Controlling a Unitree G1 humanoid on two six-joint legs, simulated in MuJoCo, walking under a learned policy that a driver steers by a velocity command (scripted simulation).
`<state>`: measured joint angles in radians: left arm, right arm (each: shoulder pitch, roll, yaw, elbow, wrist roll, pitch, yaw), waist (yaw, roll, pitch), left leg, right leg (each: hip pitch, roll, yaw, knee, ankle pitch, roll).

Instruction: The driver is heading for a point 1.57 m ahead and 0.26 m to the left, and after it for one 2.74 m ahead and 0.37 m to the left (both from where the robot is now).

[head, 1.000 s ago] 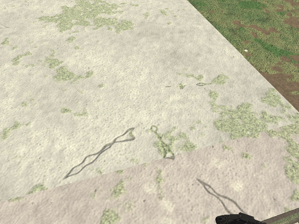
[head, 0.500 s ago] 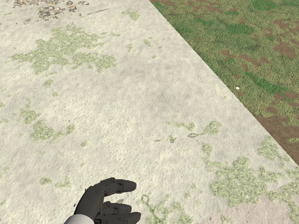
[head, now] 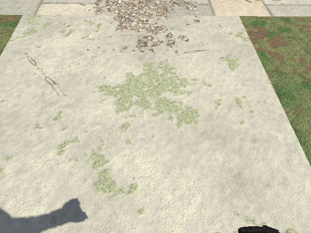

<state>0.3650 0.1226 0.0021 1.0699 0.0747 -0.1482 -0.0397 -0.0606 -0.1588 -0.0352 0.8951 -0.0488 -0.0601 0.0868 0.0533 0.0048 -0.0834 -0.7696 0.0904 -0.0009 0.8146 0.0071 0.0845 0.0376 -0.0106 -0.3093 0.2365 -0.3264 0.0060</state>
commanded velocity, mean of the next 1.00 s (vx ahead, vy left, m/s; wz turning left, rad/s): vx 0.43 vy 0.00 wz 0.37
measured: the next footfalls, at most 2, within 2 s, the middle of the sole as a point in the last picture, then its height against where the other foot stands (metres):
left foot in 0.10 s outside the picture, level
right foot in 0.58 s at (162, 220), level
